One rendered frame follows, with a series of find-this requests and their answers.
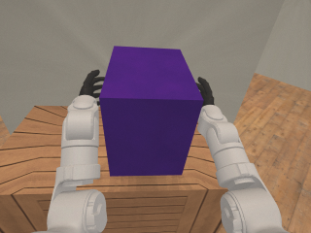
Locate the right robot hand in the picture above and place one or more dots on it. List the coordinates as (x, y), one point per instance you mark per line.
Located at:
(205, 91)

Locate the pedestal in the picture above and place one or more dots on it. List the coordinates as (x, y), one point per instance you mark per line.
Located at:
(187, 203)

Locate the robot right upper arm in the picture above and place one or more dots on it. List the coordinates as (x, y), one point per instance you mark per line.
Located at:
(250, 210)

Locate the left robot forearm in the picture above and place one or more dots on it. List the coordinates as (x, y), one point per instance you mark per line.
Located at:
(79, 147)

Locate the right robot forearm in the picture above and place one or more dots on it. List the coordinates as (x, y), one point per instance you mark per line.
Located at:
(234, 170)

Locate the carton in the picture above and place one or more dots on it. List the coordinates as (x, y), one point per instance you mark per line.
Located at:
(150, 105)

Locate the robot left upper arm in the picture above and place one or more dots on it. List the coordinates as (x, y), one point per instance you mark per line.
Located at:
(77, 211)

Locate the left robot hand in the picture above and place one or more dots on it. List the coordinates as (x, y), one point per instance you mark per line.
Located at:
(88, 85)

